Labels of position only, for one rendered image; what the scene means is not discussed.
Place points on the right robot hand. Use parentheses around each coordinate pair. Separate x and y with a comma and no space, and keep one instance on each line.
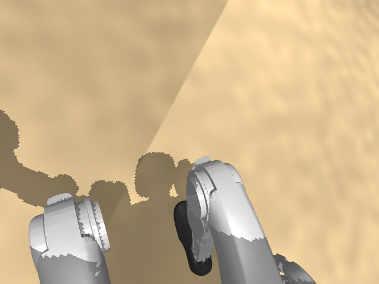
(294,274)

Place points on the right robot foot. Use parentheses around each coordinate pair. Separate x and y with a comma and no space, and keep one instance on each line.
(185,236)

